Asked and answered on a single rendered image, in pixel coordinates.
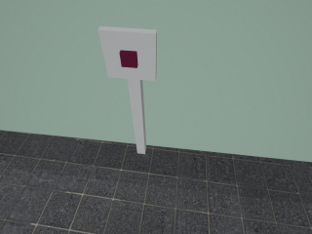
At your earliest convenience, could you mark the button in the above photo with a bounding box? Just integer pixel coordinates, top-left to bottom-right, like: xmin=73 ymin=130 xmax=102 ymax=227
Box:
xmin=119 ymin=50 xmax=138 ymax=68

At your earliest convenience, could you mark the panel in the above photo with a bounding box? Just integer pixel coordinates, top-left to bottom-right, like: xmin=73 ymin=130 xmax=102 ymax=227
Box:
xmin=97 ymin=26 xmax=157 ymax=154

